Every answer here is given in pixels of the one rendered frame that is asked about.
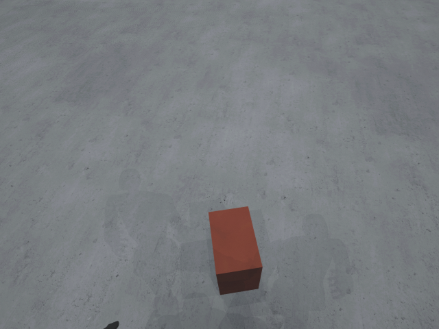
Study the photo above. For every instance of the carton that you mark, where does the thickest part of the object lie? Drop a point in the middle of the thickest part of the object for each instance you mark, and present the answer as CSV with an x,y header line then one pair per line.
x,y
238,264

